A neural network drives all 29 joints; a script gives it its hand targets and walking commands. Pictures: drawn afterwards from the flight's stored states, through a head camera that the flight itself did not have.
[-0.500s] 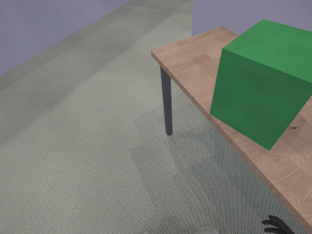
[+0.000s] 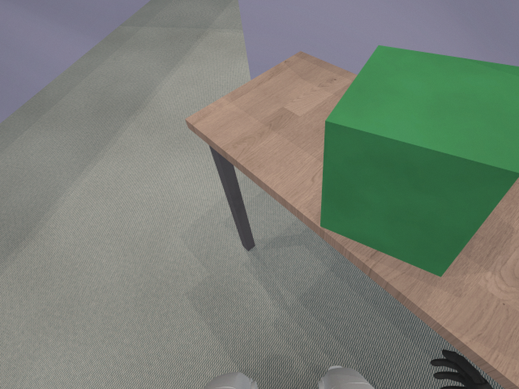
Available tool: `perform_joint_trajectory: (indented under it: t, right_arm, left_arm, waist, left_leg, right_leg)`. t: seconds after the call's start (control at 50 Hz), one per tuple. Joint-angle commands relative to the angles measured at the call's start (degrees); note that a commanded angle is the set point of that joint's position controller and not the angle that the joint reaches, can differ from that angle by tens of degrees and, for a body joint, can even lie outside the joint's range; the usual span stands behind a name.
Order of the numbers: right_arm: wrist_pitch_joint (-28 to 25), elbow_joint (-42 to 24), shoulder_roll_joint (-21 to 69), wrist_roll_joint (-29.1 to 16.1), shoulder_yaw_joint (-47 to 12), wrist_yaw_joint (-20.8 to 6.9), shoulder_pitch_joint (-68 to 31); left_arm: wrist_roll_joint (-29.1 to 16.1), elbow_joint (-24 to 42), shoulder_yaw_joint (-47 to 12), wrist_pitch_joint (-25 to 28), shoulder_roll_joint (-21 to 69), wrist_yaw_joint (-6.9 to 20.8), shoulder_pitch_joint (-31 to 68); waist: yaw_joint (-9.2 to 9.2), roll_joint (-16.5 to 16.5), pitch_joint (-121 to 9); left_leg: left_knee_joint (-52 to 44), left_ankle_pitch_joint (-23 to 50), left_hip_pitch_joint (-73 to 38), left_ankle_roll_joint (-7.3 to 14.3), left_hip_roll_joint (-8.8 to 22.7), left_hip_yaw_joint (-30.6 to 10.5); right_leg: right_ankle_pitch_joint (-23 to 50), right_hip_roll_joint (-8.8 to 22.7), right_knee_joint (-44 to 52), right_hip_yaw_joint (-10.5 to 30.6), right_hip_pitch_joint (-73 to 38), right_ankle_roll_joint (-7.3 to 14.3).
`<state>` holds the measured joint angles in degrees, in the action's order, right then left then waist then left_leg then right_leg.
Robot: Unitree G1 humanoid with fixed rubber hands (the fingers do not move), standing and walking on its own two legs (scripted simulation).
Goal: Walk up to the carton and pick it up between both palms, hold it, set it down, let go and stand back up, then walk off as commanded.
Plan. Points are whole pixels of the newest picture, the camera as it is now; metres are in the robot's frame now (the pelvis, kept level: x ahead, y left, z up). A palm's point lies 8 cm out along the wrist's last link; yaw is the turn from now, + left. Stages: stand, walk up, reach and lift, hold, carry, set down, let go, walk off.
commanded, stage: walk up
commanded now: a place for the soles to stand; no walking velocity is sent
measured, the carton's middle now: (410, 162) +0.42 -0.22 +0.08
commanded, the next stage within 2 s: none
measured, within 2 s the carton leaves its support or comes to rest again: neither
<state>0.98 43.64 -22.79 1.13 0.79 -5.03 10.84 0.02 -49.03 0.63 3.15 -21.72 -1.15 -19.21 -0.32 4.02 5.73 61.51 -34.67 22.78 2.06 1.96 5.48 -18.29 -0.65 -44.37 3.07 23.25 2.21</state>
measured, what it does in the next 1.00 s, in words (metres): walks ahead, turning right: left foot, then right foot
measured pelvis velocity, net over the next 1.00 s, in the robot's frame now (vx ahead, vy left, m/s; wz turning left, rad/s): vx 0.14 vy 0.12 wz -0.42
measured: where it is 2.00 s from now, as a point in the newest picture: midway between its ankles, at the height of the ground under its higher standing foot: outside the picture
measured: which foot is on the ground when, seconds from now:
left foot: up 0.00-0.14, down 0.16-0.52, up 0.54-0.78, down 0.80-1.00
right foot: down 0.00-0.16, up 0.18-0.48, down 0.50-0.80, up 0.82-1.00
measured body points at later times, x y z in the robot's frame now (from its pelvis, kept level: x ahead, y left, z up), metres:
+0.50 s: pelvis +0.12 +0.08 -0.01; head +0.16 +0.05 +0.44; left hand +0.24 +0.38 -0.10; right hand +0.16 -0.23 -0.13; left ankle +0.08 +0.17 -0.71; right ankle +0.14 -0.03 -0.71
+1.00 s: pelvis +0.14 +0.12 -0.01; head +0.20 +0.10 +0.43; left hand +0.35 +0.36 -0.13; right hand +0.14 -0.22 -0.11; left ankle +0.19 +0.21 -0.71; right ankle +0.11 -0.04 -0.67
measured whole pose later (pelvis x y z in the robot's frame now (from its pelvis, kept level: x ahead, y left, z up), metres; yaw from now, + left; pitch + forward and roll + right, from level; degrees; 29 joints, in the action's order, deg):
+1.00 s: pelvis +0.14 +0.12 -0.01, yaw -24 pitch -1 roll +1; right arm -1.2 43.6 -22.3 -0.2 0.9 1.7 8.2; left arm 0.0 -44.9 0.6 -1.2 -21.7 -1.5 -12.7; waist -0.1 -1.4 10.1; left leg 49.2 -26.2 21.3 2.0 3.4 8.7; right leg -25.5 -1.6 -65.3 7.9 31.8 2.1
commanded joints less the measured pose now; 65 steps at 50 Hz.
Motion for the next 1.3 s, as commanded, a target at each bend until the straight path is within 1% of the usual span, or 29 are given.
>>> perform_joint_trajectory:
  t: [0.0, 0.08, 0.12, 0.14, 0.16, 0.18, 0.22, 0.26, 0.28, 0.36, 0.44, 0.48, 0.5, 0.52, 0.54, 0.74, 0.76, 0.78, 0.8, 0.82, 0.84, 0.88, 0.92, 0.98, 1.06, 1.1, 1.12, 1.16, 1.28]
  right_arm:
    - [-1.6, -8.3, -12.3, 0.3, 8.6, -0.3, -4.3]
    - [-1.8, -6.9, -13.5, -0.1, 9.1, 1.2, -2.7]
    - [-3.2, -4.9, -12.2, 0.3, 9.3, 2.4, 3.2]
    - [-3.6, -3.3, -14.6, 1.2, 10.1, 3.5, 7.8]
    - [-3.7, -3.7, -20.8, 1.5, 11.4, 3.7, 6.1]
    - [-4.0, -4.1, -20.2, 1.1, 11.2, 3.8, 0.6]
    - [-4.3, -5.3, -16.2, 0.7, 10.3, 3.6, -3.6]
    - [-4.6, -4.9, -14.5, 0.1, 9.5, 3.9, -1.1]
    - [-4.4, -4.8, -13.0, -0.6, 9.0, 4.0, 0.1]
    - [-4.3, -3.5, -14.7, -0.7, 9.4, 4.4, 6.6]
    - [-3.1, -4.3, -14.4, -1.2, 8.4, 5.4, 2.2]
    - [-2.7, -5.4, -13.4, -2.0, 7.5, 5.1, -4.1]
    - [-2.3, -6.6, -11.0, -2.0, 6.7, 5.0, -5.5]
    - [-2.2, -8.7, -9.7, -3.2, 7.0, 4.7, -8.8]
    - [-2.0, -8.4, -9.5, -2.9, 6.2, 5.1, -9.2]
    - [-3.4, -1.3, -10.3, -2.7, 6.8, 6.6, 0.8]
    - [-4.0, 0.1, -11.4, -1.8, 7.2, 7.1, 5.1]
    - [-3.9, 0.0, -17.3, -0.1, 9.1, 7.8, 6.0]
    - [-3.9, -1.1, -20.9, -0.5, 10.4, 7.9, 2.5]
    - [-3.8, -0.6, -20.7, -0.9, 9.7, 7.8, 0.7]
    - [-3.9, -1.4, -18.8, -0.8, 9.4, 7.9, -2.3]
    - [-4.3, -2.1, -15.9, -1.3, 8.4, 8.4, -3.8]
    - [-4.4, -2.6, -14.7, -1.2, 7.8, 7.8, -1.1]
    - [-4.2, -2.7, -16.6, -1.1, 8.6, 7.3, -1.0]
    - [-3.8, -3.6, -17.4, -0.9, 8.3, 6.8, -4.3]
    - [-3.0, -3.8, -14.8, -1.3, 7.2, 6.6, -4.6]
    - [-2.4, -4.1, -12.9, -1.8, 6.8, 6.2, -7.0]
    - [-1.7, -5.0, -11.6, -1.7, 5.7, 6.6, -10.9]
    - [-2.8, -1.1, -11.8, -1.5, 7.3, 6.2, 0.2]
  left_arm:
    - [1.2, 5.1, 8.5, 1.8, -21.9, -2.5, -4.1]
    - [1.1, 6.0, 8.2, 1.4, -21.1, -2.3, -3.5]
    - [0.5, 7.1, 7.7, 0.2, -19.7, -2.3, 2.0]
    - [-0.1, 7.9, 5.8, 0.0, -14.0, -2.3, 1.7]
    - [-0.3, 8.0, 4.6, -0.3, -10.5, -2.7, 0.9]
    - [1.1, 6.0, 5.5, -0.4, -15.8, -3.2, -0.3]
    - [0.1, 4.4, 6.2, -0.5, -18.1, -2.9, -2.4]
    - [-0.3, 4.7, 6.7, -0.3, -16.4, -1.7, -4.2]
    - [-0.2, 4.3, 6.8, 0.1, -16.7, -1.5, -3.3]
    - [1.0, 7.2, 5.3, -0.2, -14.0, -0.5, 3.6]
    - [1.1, 6.8, 4.9, 0.1, -13.2, -0.5, 1.5]
    - [1.7, 4.2, 6.2, 0.7, -14.0, -1.2, -7.3]
    - [2.3, 3.4, 7.7, 0.9, -17.6, -1.9, -10.5]
    - [1.7, 3.6, 9.2, 0.4, -22.9, -2.3, -11.9]
    - [0.6, 5.5, 8.8, 0.2, -21.8, -2.2, -10.6]
    - [1.5, 10.7, 5.6, -2.2, -15.7, -1.3, 5.3]
    - [1.3, 11.7, 5.7, -2.6, -13.6, -0.9, 7.7]
    - [1.2, 12.6, 4.5, -2.9, -9.7, -0.7, 6.4]
    - [2.8, 11.2, 5.0, -3.1, -11.8, -1.4, 3.2]
    - [3.0, 10.3, 5.7, -3.8, -16.1, -1.8, 6.8]
    - [2.2, 9.5, 6.2, -3.8, -16.2, -1.5, 4.5]
    - [1.5, 8.2, 6.0, -4.1, -15.4, -0.1, 1.3]
    - [1.4, 8.9, 6.4, -3.8, -14.4, 0.5, 3.0]
    - [1.4, 8.5, 6.1, -3.3, -13.6, 0.5, 6.3]
    - [1.7, 6.7, 7.2, -2.4, -14.2, 1.2, 1.7]
    - [2.3, 5.6, 8.1, -1.9, -17.5, 0.9, -2.2]
    - [2.8, 5.7, 9.4, -2.0, -21.5, 0.5, -1.3]
    - [2.0, 7.1, 8.9, -2.1, -22.2, 0.5, -2.1]
    - [2.2, 8.0, 6.6, -2.7, -17.7, -0.5, 5.0]
  waist:
    - [1.03, -11.5, -1.6]
    - [0.78, -15.9, -3.3]
    - [-3.64, -14.4, -6.1]
    - [-5.54, -3.4, -7.8]
    - [-5.11, 9.4, -8.6]
    - [-3.3, 1.8, -3.5]
    - [-0.93, -2.5, -1.1]
    - [-0.93, 4.0, -3.8]
    - [-1.27, 1.4, -4.5]
    - [-6.21, 2.3, -6.5]
    - [-3.85, 3.0, -9.4]
    - [3.75, 0.5, -15.5]
    - [6.88, -7.9, -13.9]
    - [8.5, -22.8, -12.7]
    - [6.34, -18.7, -12.4]
    - [-2.01, -16.6, -11.0]
    - [-4.1, -14.9, -14.0]
    - [-4.43, -2.8, -16.7]
    - [-2.37, 1.0, -15.2]
    - [-1.93, -3.7, -9.6]
    - [-0.35, -5.1, -9.5]
    - [1.54, -2.2, -7.0]
    - [-0.29, 0.0, -8.8]
    - [-2.32, 3.9, -8.9]
    - [0.23, 3.9, -11.9]
    - [1.91, -2.4, -14.3]
    - [2.63, -17.0, -13.1]
    - [5.48, -18.4, -9.1]
    - [-0.15, -15.9, -10.4]
  left_leg:
    - [-8.9, 3.2, 6.1, -1.4, 0.7, -9.5]
    - [-16.7, 3.3, 3.4, -1.6, -1.2, -9.6]
    - [-29.7, 11.2, -12.4, -1.2, -1.0, -9.8]
    - [-41.3, 5.6, -25.0, 0.0, 6.1, -18.6]
    - [-53.5, -13.5, -29.1, 0.0, 23.1, -35.2]
    - [-55.2, -17.4, -19.1, 0.8, 29.6, -37.5]
    - [-51.8, -2.6, -16.4, 0.7, 24.1, -27.3]
    - [-43.8, 21.7, -23.0, 1.5, 19.9, -15.3]
    - [-40.0, 33.7, -24.1, 1.8, 17.8, -9.9]
    - [-32.0, 53.8, -34.4, 3.5, 20.3, -7.6]
    - [-24.4, 63.2, -30.8, 4.5, 19.6, -2.6]
    - [-9.7, 61.0, -19.0, 2.3, 14.3, 4.1]
    - [1.1, 51.3, -4.6, 0.5, 9.1, 1.9]
    - [14.4, 14.7, 11.6, -3.5, -3.3, -0.1]
    - [13.3, -6.0, 15.4, -2.6, -4.2, -8.4]
    - [-25.9, 12.8, -10.9, -0.3, -2.4, -6.5]
    - [-33.5, 21.6, -22.9, 1.0, 0.4, -8.0]
    - [-37.4, 20.7, -33.1, 5.4, 15.8, -25.3]
    - [-38.9, 34.6, -27.5, 9.2, 31.7, -31.6]
    - [-39.1, 39.5, -21.2, 9.9, 33.2, -29.3]
    - [-35.5, 46.0, -22.7, 11.4, 30.8, -24.9]
    - [-30.8, 54.6, -21.6, 6.4, 23.3, -13.0]
    - [-28.6, 53.1, -25.3, 6.8, 20.8, -9.3]
    - [-27.5, 54.4, -23.2, 11.2, 24.5, -8.8]
    - [-22.4, 47.6, -14.5, 9.2, 22.7, -4.0]
    - [-11.9, 27.6, -3.2, 3.5, 14.6, 0.5]
    - [-2.2, 13.4, 4.2, 0.5, 4.7, 1.7]
    - [7.3, -10.0, 10.9, -0.4, -3.3, -5.0]
    - [-12.4, -2.1, -2.6, 1.1, -3.1, -9.4]
  right_leg:
    - [-16.5, 12.2, 24.1, 34.8, -2.3, 13.1]
    - [-5.3, 10.4, 18.4, 35.4, -5.1, 11.9]
    - [2.7, 5.7, 7.0, 25.6, 4.1, 7.4]
    - [-1.5, -1.4, -5.6, 13.5, 17.3, 2.8]
    - [-15.1, -8.0, -19.7, 0.3, 27.9, -1.1]
    - [-12.1, -1.1, -25.9, 1.0, 27.7, -1.7]
    - [-4.3, 3.7, -26.0, -1.0, 22.6, -1.8]
    - [-3.7, 4.2, -21.5, -1.7, 19.7, -2.9]
    - [-2.1, 4.3, -19.1, -3.7, 19.3, -2.7]
    - [-5.5, 4.6, -9.7, -7.2, 22.1, -2.4]
    - [-2.0, 2.5, -1.0, -10.1, 12.4, -0.9]
    - [10.3, -0.7, 14.4, -3.9, -9.5, 3.4]
    - [21.5, 2.8, 13.2, 9.2, -16.6, 7.7]
    - [38.9, 13.0, 13.6, 33.7, -22.8, 19.1]
    - [41.9, 17.0, 16.0, 44.0, -23.8, 21.5]
    - [40.4, 4.4, 2.1, 25.0, -0.6, 10.7]
    - [31.1, 2.4, -3.1, 18.9, 7.8, 6.5]
    - [13.6, -4.9, -15.1, 10.1, 22.0, 1.2]
    - [-15.0, -4.8, -23.7, 3.0, 23.2, -2.6]
    - [-14.3, 0.4, -27.6, 5.1, 21.8, -2.8]
    - [-13.2, 1.2, -30.0, 4.1, 21.3, -2.8]
    - [-7.1, 2.3, -25.7, 2.7, 20.4, -2.5]
    - [-5.5, 2.2, -23.1, -0.3, 20.5, -2.9]
    - [-9.6, 4.9, -15.4, -3.8, 16.2, -2.4]
    - [-3.8, 2.6, -1.8, -6.7, 0.5, -0.4]
    - [7.7, 1.7, 6.8, 3.8, -10.8, 3.4]
    - [15.8, 7.5, 12.9, 24.0, -10.5, 9.0]
    - [7.0, 13.3, 21.1, 44.3, -7.2, 17.1]
    - [17.0, 9.0, 11.7, 37.5, -2.0, 12.9]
